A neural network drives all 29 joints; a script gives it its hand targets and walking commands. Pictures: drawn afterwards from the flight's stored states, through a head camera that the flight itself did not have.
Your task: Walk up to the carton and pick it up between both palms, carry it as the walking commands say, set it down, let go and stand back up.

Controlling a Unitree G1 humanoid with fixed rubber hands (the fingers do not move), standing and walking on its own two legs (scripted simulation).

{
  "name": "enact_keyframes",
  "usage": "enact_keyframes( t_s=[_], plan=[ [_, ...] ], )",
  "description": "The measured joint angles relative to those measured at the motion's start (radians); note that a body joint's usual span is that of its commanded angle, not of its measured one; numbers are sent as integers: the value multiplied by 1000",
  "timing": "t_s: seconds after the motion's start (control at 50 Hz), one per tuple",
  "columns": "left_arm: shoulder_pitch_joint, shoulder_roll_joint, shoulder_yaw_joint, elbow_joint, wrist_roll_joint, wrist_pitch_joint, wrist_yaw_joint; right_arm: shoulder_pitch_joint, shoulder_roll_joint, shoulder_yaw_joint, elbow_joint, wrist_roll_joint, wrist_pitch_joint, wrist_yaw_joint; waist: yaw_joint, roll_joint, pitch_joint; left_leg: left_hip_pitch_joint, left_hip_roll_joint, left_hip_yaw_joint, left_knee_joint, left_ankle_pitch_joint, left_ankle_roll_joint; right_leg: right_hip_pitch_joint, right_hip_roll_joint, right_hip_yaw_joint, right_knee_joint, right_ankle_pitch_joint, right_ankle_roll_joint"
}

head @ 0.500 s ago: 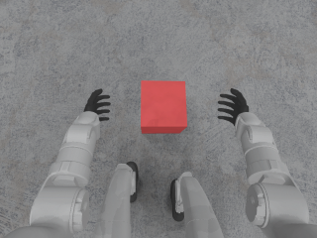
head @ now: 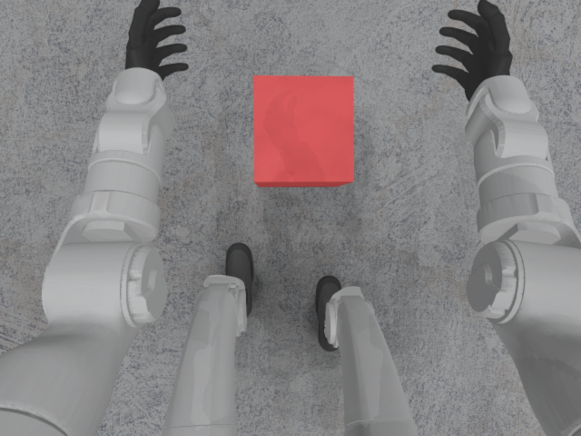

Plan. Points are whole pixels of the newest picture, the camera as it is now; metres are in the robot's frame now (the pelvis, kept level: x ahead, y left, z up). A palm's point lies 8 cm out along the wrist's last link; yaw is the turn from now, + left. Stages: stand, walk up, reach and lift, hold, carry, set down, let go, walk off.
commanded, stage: reach and lift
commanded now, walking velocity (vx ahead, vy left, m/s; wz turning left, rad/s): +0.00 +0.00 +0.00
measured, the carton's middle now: (300, 138) +0.52 -0.02 -0.55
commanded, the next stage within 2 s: none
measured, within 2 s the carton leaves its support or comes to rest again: neither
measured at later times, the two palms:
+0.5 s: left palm (176, 80) +0.53 +0.18 -0.20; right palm (437, 90) +0.53 -0.19 -0.19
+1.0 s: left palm (201, 111) +0.53 +0.18 -0.35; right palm (399, 120) +0.53 -0.19 -0.34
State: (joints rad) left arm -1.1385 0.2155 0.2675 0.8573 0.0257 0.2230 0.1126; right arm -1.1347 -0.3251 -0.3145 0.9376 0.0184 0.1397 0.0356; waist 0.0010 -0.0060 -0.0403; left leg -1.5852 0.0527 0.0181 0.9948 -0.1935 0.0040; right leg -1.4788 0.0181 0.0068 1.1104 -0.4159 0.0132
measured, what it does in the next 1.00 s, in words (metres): lowers itself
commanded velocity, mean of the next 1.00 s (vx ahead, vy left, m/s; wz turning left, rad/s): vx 0.00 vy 0.00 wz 0.00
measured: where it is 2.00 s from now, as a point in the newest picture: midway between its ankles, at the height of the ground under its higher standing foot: (284, 310)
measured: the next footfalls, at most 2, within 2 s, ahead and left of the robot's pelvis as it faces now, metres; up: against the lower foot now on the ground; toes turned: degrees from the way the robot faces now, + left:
none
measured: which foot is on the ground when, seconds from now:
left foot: down 0.00-1.00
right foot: down 0.00-1.00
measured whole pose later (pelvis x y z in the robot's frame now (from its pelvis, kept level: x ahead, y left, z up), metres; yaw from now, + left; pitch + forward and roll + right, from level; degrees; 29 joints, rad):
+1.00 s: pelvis -0.04 +0.00 -0.21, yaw -2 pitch +47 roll -2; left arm -1.49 0.35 0.21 1.06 -0.09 0.17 0.14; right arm -1.47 -0.38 -0.17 1.05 0.15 0.16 -0.07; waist 0.00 0.00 0.15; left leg -2.27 0.05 -0.03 1.81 -0.37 0.00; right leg -2.12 0.04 0.01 1.95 -0.65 0.03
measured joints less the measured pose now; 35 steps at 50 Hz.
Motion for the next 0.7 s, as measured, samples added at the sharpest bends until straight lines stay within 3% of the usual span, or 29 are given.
enact_keyframes(
  t_s=[0.22,0.36,0.48,0.7],
  plan=[
    [-48,16,117,6,74,-62,-89,-25,73,-24,-106,-61,-1,-39,-4,6,-27,-67,13,-9,-47,25,-20,-80,16,-6,-31,21,-19],
    [-54,29,158,46,92,-89,-118,-24,101,-12,-117,-70,1,-62,-3,6,-51,-169,14,-24,48,-11,-29,-179,24,-3,59,-12,-21],
    [-100,38,140,71,71,-92,-98,-74,96,0,-94,-62,7,-83,0,6,-57,-311,12,-30,227,-72,-28,-312,25,-3,233,-77,-13],
    [-167,60,37,65,-17,-60,-13,-152,31,54,-43,21,25,-106,5,5,-6,-531,4,-40,534,-144,-16,-510,22,-4,540,-170,3]
  ],
)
